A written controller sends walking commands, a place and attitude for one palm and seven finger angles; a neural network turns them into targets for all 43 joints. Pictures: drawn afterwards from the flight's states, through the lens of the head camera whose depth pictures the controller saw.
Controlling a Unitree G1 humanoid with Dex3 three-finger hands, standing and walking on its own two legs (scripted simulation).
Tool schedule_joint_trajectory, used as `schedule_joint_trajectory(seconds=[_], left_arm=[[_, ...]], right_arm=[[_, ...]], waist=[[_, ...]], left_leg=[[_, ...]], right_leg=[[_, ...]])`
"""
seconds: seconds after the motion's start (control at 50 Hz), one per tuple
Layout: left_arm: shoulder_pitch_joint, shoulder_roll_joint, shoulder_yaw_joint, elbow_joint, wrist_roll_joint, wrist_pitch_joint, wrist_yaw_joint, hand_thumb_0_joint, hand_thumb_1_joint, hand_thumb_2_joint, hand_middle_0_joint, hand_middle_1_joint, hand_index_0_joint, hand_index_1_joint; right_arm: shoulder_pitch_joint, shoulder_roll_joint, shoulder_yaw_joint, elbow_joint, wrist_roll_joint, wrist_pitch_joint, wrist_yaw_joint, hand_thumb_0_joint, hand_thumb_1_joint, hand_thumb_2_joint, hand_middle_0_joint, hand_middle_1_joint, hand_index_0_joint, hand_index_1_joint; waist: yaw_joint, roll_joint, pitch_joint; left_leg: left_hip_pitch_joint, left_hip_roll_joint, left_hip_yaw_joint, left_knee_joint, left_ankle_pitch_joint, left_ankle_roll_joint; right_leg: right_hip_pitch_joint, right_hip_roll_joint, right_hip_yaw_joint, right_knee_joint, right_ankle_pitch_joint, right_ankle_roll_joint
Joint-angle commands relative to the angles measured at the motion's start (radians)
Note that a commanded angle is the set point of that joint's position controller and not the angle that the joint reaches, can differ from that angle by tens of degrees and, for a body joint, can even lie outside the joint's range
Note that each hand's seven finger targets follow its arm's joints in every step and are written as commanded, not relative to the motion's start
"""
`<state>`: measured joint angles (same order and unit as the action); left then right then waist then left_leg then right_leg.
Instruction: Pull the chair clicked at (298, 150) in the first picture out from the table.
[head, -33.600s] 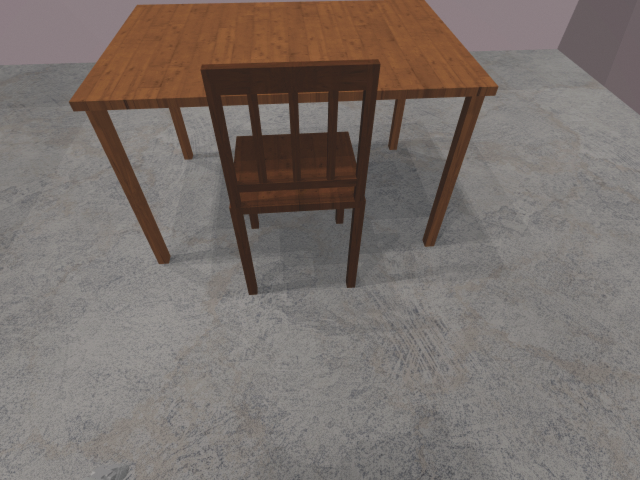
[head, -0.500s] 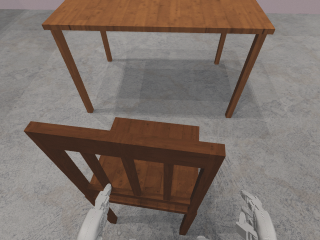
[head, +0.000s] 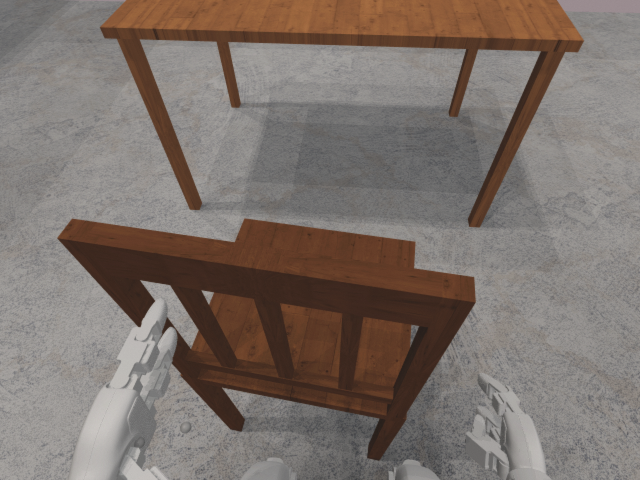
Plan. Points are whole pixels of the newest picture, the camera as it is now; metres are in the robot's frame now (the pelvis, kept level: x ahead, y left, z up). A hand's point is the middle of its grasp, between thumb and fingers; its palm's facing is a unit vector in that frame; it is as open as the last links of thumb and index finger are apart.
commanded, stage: draw the hand back to the body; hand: left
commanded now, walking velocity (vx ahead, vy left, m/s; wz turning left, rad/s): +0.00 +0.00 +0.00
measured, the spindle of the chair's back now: (277, 340) +0.30 +0.08 -0.02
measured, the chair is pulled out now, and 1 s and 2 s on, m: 0.63 0.63 0.63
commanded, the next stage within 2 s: step back with the hand held close in 1.14 s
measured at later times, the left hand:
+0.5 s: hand (44, 349) +0.20 +0.23 +0.19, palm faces +0.37 -0.83 -0.42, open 13.1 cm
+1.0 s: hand (13, 292) +0.23 +0.25 +0.22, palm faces +0.45 -0.77 -0.45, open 7.6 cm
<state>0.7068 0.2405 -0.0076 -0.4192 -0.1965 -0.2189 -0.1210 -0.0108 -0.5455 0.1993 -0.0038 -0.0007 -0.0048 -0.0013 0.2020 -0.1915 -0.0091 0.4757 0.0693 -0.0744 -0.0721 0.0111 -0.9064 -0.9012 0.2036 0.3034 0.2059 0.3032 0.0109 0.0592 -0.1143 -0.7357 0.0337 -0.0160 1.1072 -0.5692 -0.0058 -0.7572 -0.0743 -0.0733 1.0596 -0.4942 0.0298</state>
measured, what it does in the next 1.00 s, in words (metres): rises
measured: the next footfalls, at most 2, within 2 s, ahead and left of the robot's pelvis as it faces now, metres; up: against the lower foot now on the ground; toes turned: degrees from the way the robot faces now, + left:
none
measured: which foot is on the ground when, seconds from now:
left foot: down 0.00-1.00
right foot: down 0.00-1.00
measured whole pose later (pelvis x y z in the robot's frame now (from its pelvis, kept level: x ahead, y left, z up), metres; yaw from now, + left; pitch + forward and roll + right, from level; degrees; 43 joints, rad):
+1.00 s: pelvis +0.03 -0.01 +0.08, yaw -1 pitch -2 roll -1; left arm 0.49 0.34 0.32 -0.39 -0.06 -0.05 0.16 0.01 0.85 0.88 -0.20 -0.29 -0.21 -0.29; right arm 0.16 -0.24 -0.01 0.68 0.02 -0.09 -0.09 0.01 -0.91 -0.90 0.20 0.30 0.21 0.30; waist 0.06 0.09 0.04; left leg -0.11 0.04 0.01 0.48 -0.33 -0.02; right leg -0.15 -0.04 -0.08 0.46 -0.27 0.02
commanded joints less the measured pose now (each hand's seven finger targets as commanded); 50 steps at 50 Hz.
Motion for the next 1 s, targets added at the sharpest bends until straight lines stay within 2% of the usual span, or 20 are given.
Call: schedule_joint_trajectory(seconds=[0.0, 0.04, 0.06, 0.08, 0.1, 0.12, 0.16, 0.28, 0.38, 0.42, 0.44, 0.5, 0.56, 0.66, 0.68, 0.74, 0.8, 0.86, 0.94, 0.98], left_arm=[[-0.014, 0.090, 0.167, -0.330, -0.079, -0.092, 0.024, 0.000, -0.441, 0.252, -0.015, -0.023, -0.015, -0.023], [-0.018, 0.062, 0.144, -0.281, -0.085, -0.091, 0.007, 0.000, -0.369, 0.287, -0.025, -0.037, -0.025, -0.037], [0.070, 0.226, 0.196, -0.213, 0.097, 0.036, 0.144, 0.000, -0.332, 0.305, -0.030, -0.045, -0.030, -0.045], [0.090, 0.136, 0.154, -0.240, 0.115, 0.093, 0.197, 0.000, -0.296, 0.322, -0.035, -0.053, -0.035, -0.053], [0.067, 0.107, 0.118, -0.275, 0.122, 0.114, 0.215, 0.000, -0.260, 0.340, -0.040, -0.060, -0.040, -0.060], [0.078, 0.075, 0.102, -0.218, 0.134, 0.137, 0.231, 0.000, -0.224, 0.357, -0.045, -0.068, -0.045, -0.068], [0.033, 0.107, 0.120, -0.230, 0.147, 0.155, 0.258, 0.000, -0.151, 0.393, -0.055, -0.082, -0.055, -0.082], [-0.120, 0.241, 0.238, -0.309, 0.160, 0.162, 0.313, 0.000, 0.066, 0.497, -0.085, -0.128, -0.085, -0.128], [-0.148, 0.237, 0.274, -0.287, 0.159, 0.153, 0.321, 0.000, 0.248, 0.585, -0.110, -0.165, -0.110, -0.165], [-0.141, 0.224, 0.285, -0.254, 0.154, 0.145, 0.320, 0.000, 0.320, 0.620, -0.120, -0.180, -0.120, -0.180], [-0.136, 0.223, 0.297, -0.235, 0.154, 0.142, 0.319, 0.000, 0.356, 0.637, -0.125, -0.187, -0.125, -0.187], [-0.158, 0.228, 0.331, -0.216, 0.149, 0.135, 0.311, 0.000, 0.465, 0.690, -0.140, -0.210, -0.140, -0.210], [-0.190, 0.272, 0.394, -0.216, 0.148, 0.122, 0.314, 0.000, 0.574, 0.743, -0.155, -0.233, -0.155, -0.233], [-0.262, 0.321, 0.467, -0.240, 0.142, 0.108, 0.318, 0.000, 0.755, 0.830, -0.180, -0.270, -0.180, -0.270], [-0.287, 0.334, 0.483, -0.253, 0.142, 0.107, 0.319, 0.000, 0.791, 0.848, -0.185, -0.278, -0.185, -0.278], [-0.313, 0.344, 0.510, -0.249, 0.139, 0.100, 0.322, 0.000, 0.900, 0.900, -0.200, -0.300, -0.200, -0.300], [-0.248, 0.258, 0.447, -0.139, 0.136, 0.116, 0.307, 0.000, 0.900, 0.900, -0.200, -0.300, -0.200, -0.300], [-0.244, 0.266, 0.449, -0.120, 0.135, 0.116, 0.301, 0.000, 0.900, 0.900, -0.200, -0.300, -0.200, -0.300], [-0.264, 0.311, 0.472, -0.207, 0.137, 0.102, 0.301, 0.000, 0.900, 0.900, -0.200, -0.300, -0.200, -0.300], [-0.290, 0.349, 0.499, -0.265, 0.139, 0.099, 0.305, 0.000, 0.900, 0.900, -0.200, -0.300, -0.200, -0.300]], right_arm=[[-0.062, -0.114, -0.049, -0.163, 0.008, -0.085, -0.033, 0.000, -0.900, -0.900, 0.200, 0.300, 0.200, 0.300], [-0.060, -0.119, -0.046, -0.140, 0.008, -0.104, -0.029, 0.000, -0.900, -0.900, 0.200, 0.300, 0.200, 0.300], [-0.033, -0.114, -0.045, -0.141, -0.015, -0.066, -0.052, 0.000, -0.900, -0.900, 0.200, 0.300, 0.200, 0.300], [-0.036, -0.105, -0.035, -0.156, -0.018, -0.057, -0.054, 0.000, -0.900, -0.900, 0.200, 0.300, 0.200, 0.300], [-0.023, -0.110, -0.031, -0.159, -0.019, -0.054, -0.053, 0.000, -0.900, -0.900, 0.200, 0.300, 0.200, 0.300], [-0.041, -0.105, -0.030, -0.143, -0.021, -0.042, -0.054, 0.000, -0.900, -0.900, 0.200, 0.300, 0.200, 0.300], [-0.055, -0.112, -0.023, -0.136, -0.023, -0.030, -0.057, 0.000, -0.900, -0.900, 0.200, 0.300, 0.200, 0.300], [-0.083, -0.122, 0.000, -0.098, -0.031, -0.067, -0.069, 0.000, -0.900, -0.900, 0.200, 0.300, 0.200, 0.300], [-0.099, -0.125, 0.003, -0.053, -0.034, -0.100, -0.055, 0.000, -0.900, -0.900, 0.200, 0.300, 0.200, 0.300], [-0.105, -0.125, 0.001, -0.038, -0.040, -0.103, -0.049, 0.000, -0.900, -0.900, 0.200, 0.300, 0.200, 0.300], [-0.110, -0.127, -0.003, -0.032, -0.040, -0.103, -0.047, 0.000, -0.900, -0.900, 0.200, 0.300, 0.200, 0.300], [-0.121, -0.132, -0.007, -0.018, -0.042, -0.097, -0.040, 0.000, -0.900, -0.900, 0.200, 0.300, 0.200, 0.300], [-0.131, -0.134, -0.015, -0.005, -0.045, -0.094, -0.039, 0.000, -0.900, -0.900, 0.200, 0.300, 0.200, 0.300], [-0.135, -0.136, -0.019, 0.016, -0.047, -0.097, -0.037, 0.000, -0.900, -0.900, 0.200, 0.300, 0.200, 0.300], [-0.135, -0.138, -0.020, 0.024, -0.047, -0.100, -0.036, 0.000, -0.900, -0.900, 0.200, 0.300, 0.200, 0.300], [-0.136, -0.140, -0.022, 0.036, -0.048, -0.106, -0.033, 0.000, -0.900, -0.900, 0.200, 0.300, 0.200, 0.300], [-0.142, -0.139, -0.030, 0.050, -0.044, -0.091, -0.026, 0.000, -0.900, -0.900, 0.200, 0.300, 0.200, 0.300], [-0.153, -0.147, -0.040, 0.049, -0.043, -0.071, -0.025, 0.000, -0.900, -0.900, 0.200, 0.300, 0.200, 0.300], [-0.161, -0.147, -0.041, 0.041, -0.045, -0.069, -0.027, 0.000, -0.900, -0.900, 0.200, 0.300, 0.200, 0.300], [-0.160, -0.146, -0.037, 0.043, -0.048, -0.077, -0.028, 0.000, -0.900, -0.900, 0.200, 0.300, 0.200, 0.300]], waist=[[-0.014, -0.060, -0.183], [-0.026, -0.065, -0.152], [0.055, -0.015, -0.178], [0.029, -0.001, -0.110], [0.016, -0.023, -0.098], [0.014, -0.029, -0.040], [0.018, -0.047, -0.011], [0.033, 0.011, 0.023], [0.040, 0.070, 0.057], [0.040, 0.041, 0.068], [0.043, -0.008, 0.078], [0.045, -0.017, 0.080], [0.053, -0.035, 0.061], [0.056, -0.001, 0.037], [0.053, 0.034, 0.033], [0.059, 0.021, 0.024], [0.050, -0.027, 0.074], [0.051, -0.073, 0.062], [0.059, -0.042, 0.005], [0.061, 0.021, -0.023]], left_leg=[[0.139, -0.020, -0.024, -0.236, 0.344, 0.016], [0.158, -0.017, -0.029, -0.252, 0.348, 0.014], [0.199, 0.029, -0.022, -0.315, 0.363, 0.008], [0.202, 0.018, -0.018, -0.335, 0.353, 0.007], [0.210, 0.021, -0.025, -0.345, 0.361, 0.004], [0.218, 0.024, -0.018, -0.363, 0.354, 0.006], [0.257, 0.026, -0.022, -0.401, 0.346, 0.010], [0.367, 0.023, -0.035, -0.513, 0.365, 0.009], [0.442, 0.026, -0.037, -0.585, 0.402, 0.001], [0.462, 0.027, -0.030, -0.606, 0.407, 0.002], [0.468, 0.032, -0.028, -0.615, 0.423, 0.003], [0.490, 0.032, -0.019, -0.642, 0.435, 0.005], [0.523, 0.034, -0.009, -0.653, 0.470, 0.011], [0.574, 0.030, 0.002, -0.666, 0.526, 0.015], [0.581, 0.028, 0.004, -0.664, 0.539, 0.013], [0.606, 0.031, 0.005, -0.673, 0.586, 0.013], [0.602, 0.037, 0.016, -0.678, 0.586, 0.016], [0.602, 0.038, 0.023, -0.679, 0.579, 0.023], [0.623, 0.034, 0.024, -0.675, 0.610, 0.025], [0.630, 0.029, 0.020, -0.673, 0.623, 0.020]], right_leg=[[0.219, 0.039, -0.021, -0.216, 0.259, -0.034], [0.215, 0.037, -0.028, -0.236, 0.262, -0.029], [0.311, 0.000, 0.016, -0.279, 0.261, -0.058], [0.325, -0.001, 0.001, -0.312, 0.269, -0.055], [0.331, -0.007, -0.007, -0.315, 0.285, -0.054], [0.336, -0.005, -0.011, -0.332, 0.279, -0.054], [0.362, -0.004, -0.015, -0.371, 0.271, -0.053], [0.474, -0.005, -0.011, -0.482, 0.276, -0.065], [0.530, -0.002, -0.010, -0.538, 0.303, -0.068], [0.549, -0.002, -0.012, -0.553, 0.320, -0.064], [0.555, 0.001, -0.013, -0.559, 0.338, -0.063], [0.584, -0.001, -0.006, -0.584, 0.354, -0.060], [0.613, -0.002, 0.001, -0.602, 0.400, -0.057], [0.650, -0.005, 0.010, -0.627, 0.461, -0.056], [0.659, -0.005, 0.018, -0.638, 0.474, -0.059], [0.675, -0.006, 0.010, -0.633, 0.512, -0.056], [0.656, -0.005, 0.007, -0.645, 0.522, -0.051], [0.669, -0.008, 0.008, -0.650, 0.535, -0.045], [0.707, -0.013, 0.016, -0.644, 0.588, -0.048], [0.725, -0.013, 0.023, -0.645, 0.595, -0.053]])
